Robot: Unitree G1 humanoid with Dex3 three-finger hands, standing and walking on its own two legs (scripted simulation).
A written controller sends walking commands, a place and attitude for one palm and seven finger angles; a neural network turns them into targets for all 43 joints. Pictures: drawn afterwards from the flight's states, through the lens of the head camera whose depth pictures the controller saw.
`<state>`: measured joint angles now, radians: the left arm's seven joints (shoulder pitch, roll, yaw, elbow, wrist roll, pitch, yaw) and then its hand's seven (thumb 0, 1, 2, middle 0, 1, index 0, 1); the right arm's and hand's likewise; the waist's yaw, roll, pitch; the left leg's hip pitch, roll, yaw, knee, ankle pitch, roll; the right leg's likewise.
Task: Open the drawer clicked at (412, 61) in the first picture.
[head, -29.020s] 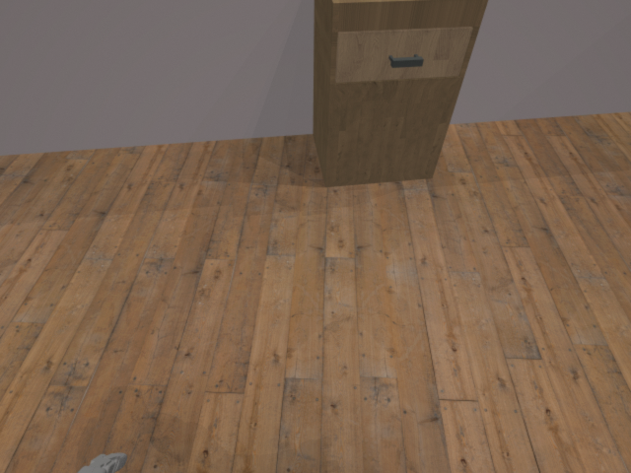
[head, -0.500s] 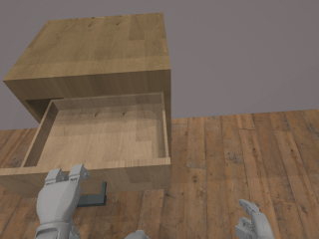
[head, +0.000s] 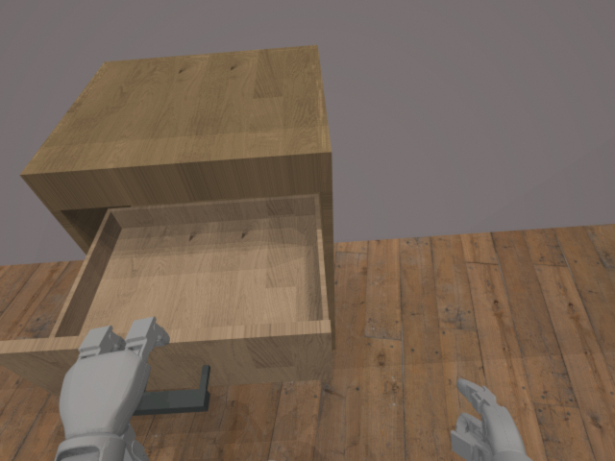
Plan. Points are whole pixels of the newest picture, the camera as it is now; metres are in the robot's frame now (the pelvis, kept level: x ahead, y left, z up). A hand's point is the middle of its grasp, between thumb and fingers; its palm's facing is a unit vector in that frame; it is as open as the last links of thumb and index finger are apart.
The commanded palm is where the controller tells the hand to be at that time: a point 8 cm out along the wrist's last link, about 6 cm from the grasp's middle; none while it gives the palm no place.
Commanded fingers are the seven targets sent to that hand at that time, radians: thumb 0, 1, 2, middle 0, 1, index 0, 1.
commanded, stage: lift the hand off the handle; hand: left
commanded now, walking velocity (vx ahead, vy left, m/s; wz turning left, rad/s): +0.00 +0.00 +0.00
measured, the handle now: (172, 387) +0.24 +0.25 -0.10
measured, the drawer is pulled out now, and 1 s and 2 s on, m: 0.29 0.29 0.29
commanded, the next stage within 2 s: draw the hand back to the body in 0.48 s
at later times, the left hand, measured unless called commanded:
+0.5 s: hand (111, 389) +0.19 +0.25 +0.04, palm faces +0.01 -0.10 -0.99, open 13.8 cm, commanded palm +0.17 +0.25 +0.10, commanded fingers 0.00 -0.50 0.30 -0.30 -1.20 -0.30 -1.20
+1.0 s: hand (92, 383) +0.19 +0.26 +0.07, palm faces +0.03 -0.11 -0.99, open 13.8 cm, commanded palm +0.16 +0.26 +0.14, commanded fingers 0.00 -0.50 0.30 -0.30 -1.20 -0.30 -1.20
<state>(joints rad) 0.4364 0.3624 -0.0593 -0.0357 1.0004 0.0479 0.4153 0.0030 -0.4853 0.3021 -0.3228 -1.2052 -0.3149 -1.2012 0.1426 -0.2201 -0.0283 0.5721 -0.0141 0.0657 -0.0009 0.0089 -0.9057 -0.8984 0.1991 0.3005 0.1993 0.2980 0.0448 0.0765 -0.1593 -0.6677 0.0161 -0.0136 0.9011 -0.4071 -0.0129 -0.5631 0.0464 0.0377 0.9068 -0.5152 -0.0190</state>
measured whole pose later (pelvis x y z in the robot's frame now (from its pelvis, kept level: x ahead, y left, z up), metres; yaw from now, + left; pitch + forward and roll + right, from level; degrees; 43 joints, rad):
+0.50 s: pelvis +0.00 +0.00 +0.01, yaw +0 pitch +8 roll +0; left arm 0.48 0.40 -0.01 -0.12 0.95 0.04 0.34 0.00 -0.49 0.30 -0.32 -1.21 -0.31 -1.20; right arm 0.15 -0.23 -0.03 0.57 -0.01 0.06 0.01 0.01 -0.91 -0.90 0.20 0.30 0.20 0.30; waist 0.05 0.08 -0.14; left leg -0.59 0.02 -0.01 0.83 -0.38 -0.01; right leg -0.48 0.04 0.04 0.83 -0.48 -0.01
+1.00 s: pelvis +0.00 +0.01 +0.02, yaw +0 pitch +6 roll -1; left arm 0.50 0.44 0.00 -0.24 0.91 0.04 0.26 0.00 -0.49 0.30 -0.32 -1.21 -0.31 -1.20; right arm 0.15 -0.23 -0.02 0.56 0.00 0.06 0.00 0.01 -0.91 -0.90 0.20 0.30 0.20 0.30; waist 0.07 0.10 -0.12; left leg -0.52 0.01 -0.01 0.78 -0.36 0.00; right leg -0.41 0.04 0.04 0.76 -0.45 0.00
